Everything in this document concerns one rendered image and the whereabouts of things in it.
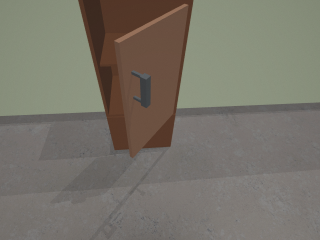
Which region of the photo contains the cupboard door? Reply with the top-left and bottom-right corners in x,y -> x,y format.
114,4 -> 189,158

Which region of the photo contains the handle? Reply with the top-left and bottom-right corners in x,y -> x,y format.
131,70 -> 151,108

